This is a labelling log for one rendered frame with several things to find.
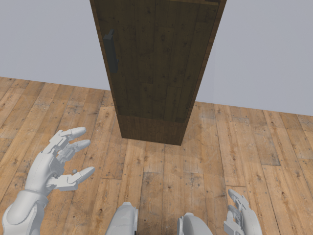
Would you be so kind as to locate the robot left hand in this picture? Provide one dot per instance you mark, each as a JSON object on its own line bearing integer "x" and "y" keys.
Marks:
{"x": 46, "y": 164}

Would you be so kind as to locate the robot thigh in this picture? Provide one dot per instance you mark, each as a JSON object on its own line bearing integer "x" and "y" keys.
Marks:
{"x": 124, "y": 221}
{"x": 192, "y": 225}

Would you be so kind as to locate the robot right hand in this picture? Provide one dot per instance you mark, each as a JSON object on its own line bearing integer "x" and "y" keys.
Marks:
{"x": 246, "y": 221}

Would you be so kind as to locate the handle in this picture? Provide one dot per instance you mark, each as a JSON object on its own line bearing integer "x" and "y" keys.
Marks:
{"x": 110, "y": 52}

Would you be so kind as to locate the right robot thigh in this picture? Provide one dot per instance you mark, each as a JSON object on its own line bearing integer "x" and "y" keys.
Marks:
{"x": 192, "y": 225}

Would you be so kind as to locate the left robot forearm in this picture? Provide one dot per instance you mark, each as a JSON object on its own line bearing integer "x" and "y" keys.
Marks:
{"x": 24, "y": 216}

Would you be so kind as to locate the left robot thigh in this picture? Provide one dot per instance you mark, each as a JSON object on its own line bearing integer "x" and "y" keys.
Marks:
{"x": 124, "y": 221}

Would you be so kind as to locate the cupboard door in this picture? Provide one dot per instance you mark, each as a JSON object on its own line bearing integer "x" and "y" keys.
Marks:
{"x": 160, "y": 45}

